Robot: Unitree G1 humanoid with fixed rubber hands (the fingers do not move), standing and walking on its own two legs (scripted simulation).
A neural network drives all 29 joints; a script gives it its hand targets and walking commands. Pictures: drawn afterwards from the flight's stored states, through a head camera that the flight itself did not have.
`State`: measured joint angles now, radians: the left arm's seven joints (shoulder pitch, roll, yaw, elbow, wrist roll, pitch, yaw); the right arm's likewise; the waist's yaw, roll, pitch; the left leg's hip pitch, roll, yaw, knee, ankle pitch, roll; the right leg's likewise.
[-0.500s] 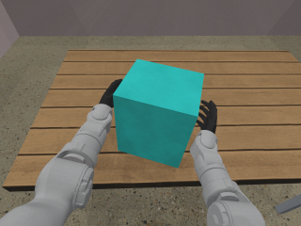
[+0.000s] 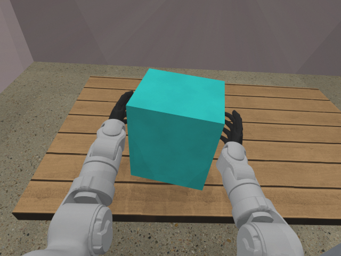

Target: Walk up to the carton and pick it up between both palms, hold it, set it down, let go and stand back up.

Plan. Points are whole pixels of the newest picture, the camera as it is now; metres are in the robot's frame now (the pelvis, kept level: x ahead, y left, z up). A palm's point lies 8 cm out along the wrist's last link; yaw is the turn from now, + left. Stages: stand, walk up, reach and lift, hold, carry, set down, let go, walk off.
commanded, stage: reach and lift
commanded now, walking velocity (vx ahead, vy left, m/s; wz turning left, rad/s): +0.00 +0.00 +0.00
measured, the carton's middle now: (175, 129) +0.41 -0.05 +0.11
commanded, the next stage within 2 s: hold in 1.80 s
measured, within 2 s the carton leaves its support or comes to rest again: neither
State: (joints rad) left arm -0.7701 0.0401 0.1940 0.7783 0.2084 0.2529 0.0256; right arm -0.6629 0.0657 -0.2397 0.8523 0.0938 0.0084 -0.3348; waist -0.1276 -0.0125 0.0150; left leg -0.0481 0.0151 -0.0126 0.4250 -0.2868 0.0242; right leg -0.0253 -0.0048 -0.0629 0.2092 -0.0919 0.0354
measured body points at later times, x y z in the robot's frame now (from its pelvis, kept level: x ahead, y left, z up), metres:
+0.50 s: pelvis -0.02 -0.02 +0.00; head -0.06 +0.00 +0.45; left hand +0.39 +0.10 +0.17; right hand +0.36 -0.19 +0.15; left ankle -0.03 +0.09 -0.75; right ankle +0.02 -0.15 -0.75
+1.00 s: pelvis -0.03 -0.03 +0.00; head -0.07 -0.02 +0.45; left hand +0.36 +0.11 +0.19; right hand +0.36 -0.18 +0.17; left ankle -0.03 +0.09 -0.75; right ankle +0.02 -0.15 -0.75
